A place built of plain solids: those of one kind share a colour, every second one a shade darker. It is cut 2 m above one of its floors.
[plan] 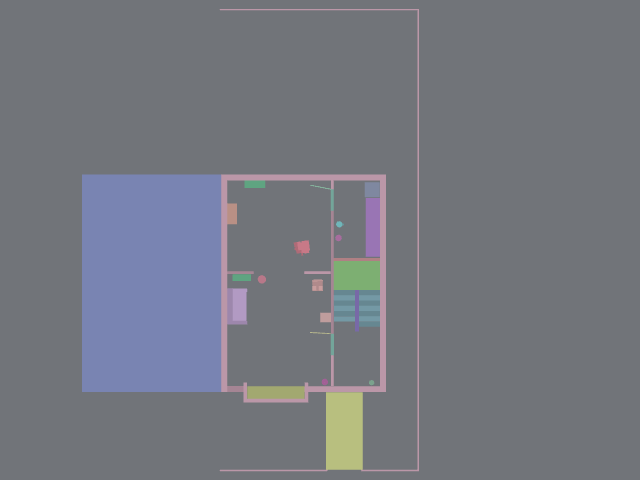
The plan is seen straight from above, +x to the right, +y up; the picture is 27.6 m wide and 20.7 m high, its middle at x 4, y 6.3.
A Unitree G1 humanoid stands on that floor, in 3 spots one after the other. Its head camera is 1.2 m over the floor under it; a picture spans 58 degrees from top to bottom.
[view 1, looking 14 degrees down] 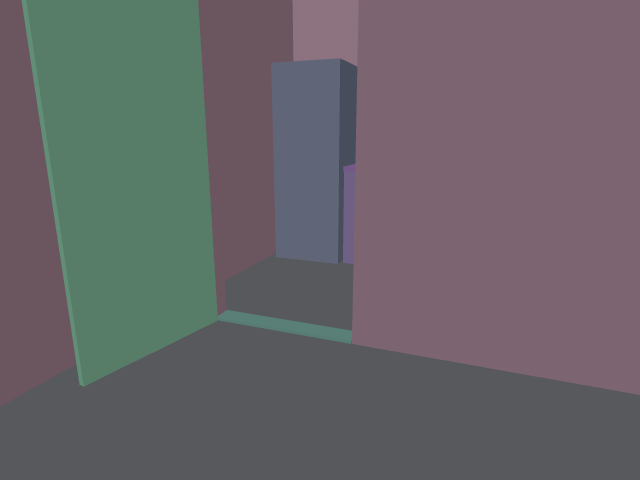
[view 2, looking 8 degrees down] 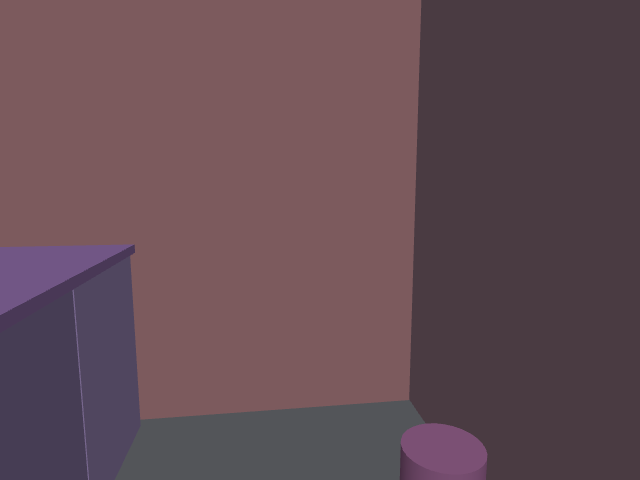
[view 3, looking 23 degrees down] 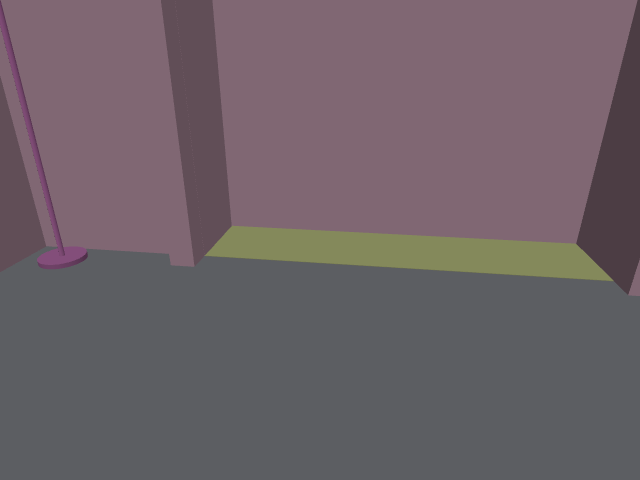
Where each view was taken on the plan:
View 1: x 2.25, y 6.91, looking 21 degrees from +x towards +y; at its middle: fridge_freezer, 4.07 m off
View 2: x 5.39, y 7.66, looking -98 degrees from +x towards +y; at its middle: landing_end_wall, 2.18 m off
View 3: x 2.23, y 2.43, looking -82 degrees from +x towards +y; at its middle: ground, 3.06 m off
